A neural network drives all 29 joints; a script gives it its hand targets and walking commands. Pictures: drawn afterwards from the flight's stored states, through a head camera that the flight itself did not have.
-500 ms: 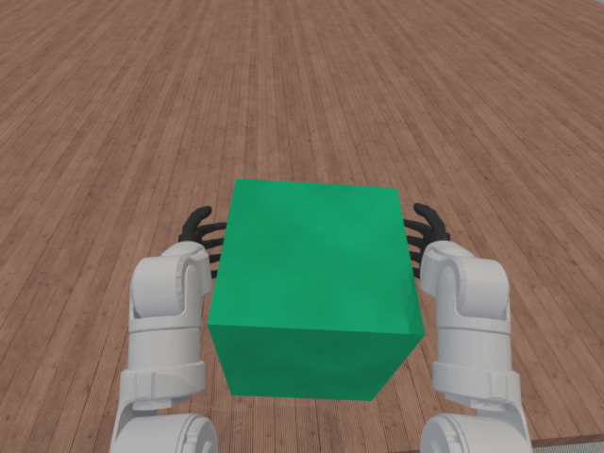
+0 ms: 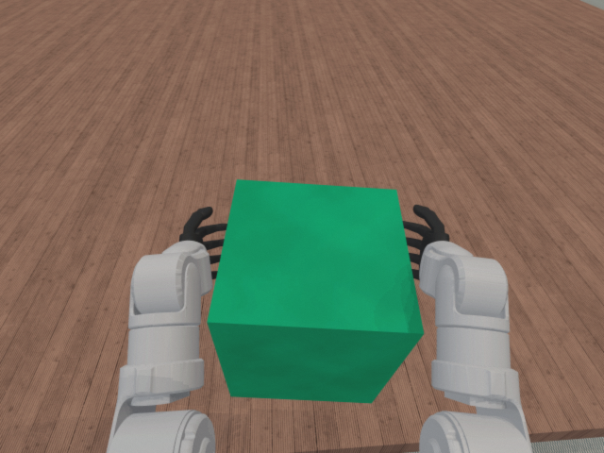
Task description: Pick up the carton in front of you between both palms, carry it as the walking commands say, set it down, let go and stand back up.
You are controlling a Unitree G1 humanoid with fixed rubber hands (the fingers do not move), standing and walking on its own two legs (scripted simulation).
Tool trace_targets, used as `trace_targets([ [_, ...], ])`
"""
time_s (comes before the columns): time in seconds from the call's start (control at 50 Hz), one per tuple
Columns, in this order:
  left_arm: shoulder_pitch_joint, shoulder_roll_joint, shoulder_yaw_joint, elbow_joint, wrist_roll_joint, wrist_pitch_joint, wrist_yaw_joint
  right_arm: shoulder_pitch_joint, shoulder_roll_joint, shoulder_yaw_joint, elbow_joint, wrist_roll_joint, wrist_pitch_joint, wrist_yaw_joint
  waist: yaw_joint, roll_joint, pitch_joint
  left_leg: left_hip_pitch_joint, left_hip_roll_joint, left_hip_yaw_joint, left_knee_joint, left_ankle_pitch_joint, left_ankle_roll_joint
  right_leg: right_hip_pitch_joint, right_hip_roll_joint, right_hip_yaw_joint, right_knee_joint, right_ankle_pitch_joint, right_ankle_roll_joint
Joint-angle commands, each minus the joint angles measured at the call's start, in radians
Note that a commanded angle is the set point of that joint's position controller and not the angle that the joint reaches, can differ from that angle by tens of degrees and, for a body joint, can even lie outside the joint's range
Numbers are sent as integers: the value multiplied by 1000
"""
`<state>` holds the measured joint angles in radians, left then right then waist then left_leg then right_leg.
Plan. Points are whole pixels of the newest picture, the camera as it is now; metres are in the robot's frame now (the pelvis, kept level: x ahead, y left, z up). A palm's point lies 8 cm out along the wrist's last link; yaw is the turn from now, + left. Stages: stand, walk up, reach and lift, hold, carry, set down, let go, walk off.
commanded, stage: carry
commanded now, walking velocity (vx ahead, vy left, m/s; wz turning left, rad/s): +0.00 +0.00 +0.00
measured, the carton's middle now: (308, 299) +0.32 +0.00 +0.05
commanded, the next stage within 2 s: none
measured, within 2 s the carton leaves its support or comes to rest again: neither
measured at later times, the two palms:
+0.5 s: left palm (193, 265) +0.32 +0.15 +0.13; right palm (436, 265) +0.32 -0.15 +0.13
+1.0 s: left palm (192, 268) +0.31 +0.15 +0.13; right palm (437, 268) +0.31 -0.15 +0.13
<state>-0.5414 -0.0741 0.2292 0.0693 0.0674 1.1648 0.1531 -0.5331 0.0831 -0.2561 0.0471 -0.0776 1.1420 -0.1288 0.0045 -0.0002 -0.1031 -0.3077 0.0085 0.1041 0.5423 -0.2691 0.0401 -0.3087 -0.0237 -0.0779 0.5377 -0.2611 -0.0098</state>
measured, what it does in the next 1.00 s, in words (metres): stands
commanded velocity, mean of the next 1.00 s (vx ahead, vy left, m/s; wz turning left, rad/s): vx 0.00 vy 0.00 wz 0.00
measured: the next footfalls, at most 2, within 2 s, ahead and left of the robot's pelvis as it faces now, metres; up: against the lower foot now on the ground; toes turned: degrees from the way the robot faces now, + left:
none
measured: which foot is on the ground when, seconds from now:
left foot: down 0.00-1.00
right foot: down 0.00-1.00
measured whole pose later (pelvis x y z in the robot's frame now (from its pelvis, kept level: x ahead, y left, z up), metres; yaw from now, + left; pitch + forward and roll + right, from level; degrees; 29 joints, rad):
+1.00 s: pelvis -0.02 +0.00 +0.00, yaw +0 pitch +2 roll +0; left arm -0.55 -0.07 0.23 0.07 0.07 1.17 0.15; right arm -0.54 0.08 -0.26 0.05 -0.07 1.14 -0.13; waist 0.00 0.00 -0.09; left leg -0.33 0.02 0.12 0.54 -0.24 0.04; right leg -0.33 -0.03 -0.08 0.53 -0.23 -0.01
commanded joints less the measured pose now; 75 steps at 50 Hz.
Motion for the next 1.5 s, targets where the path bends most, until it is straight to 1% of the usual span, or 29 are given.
trace_targets([
  [0.0,-665,-872,-583,-98,-279,-26,-97,-613,865,597,-38,271,6,82,0,0,-311,109,135,-117,-73,212,8,106,-117,100,-60,191,-31],
  [1.48,-674,-880,-585,-94,-284,-23,-100,-622,871,598,-38,276,8,84,-2,5,-318,96,147,-109,-89,177,9,91,-118,96,-72,163,-30],
])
